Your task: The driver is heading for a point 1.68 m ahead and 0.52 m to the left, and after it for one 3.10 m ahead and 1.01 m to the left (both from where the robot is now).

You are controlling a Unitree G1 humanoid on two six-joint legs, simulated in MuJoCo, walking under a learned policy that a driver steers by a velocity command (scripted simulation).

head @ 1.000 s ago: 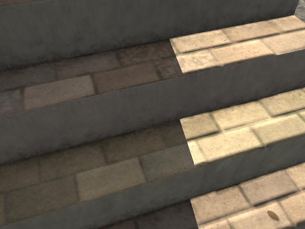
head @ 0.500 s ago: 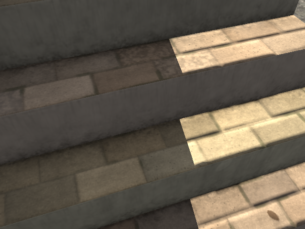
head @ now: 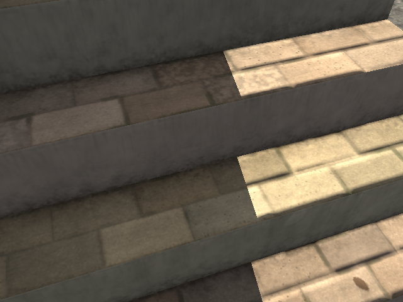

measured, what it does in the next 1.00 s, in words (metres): stands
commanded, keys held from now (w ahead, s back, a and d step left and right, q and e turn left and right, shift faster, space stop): w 1.00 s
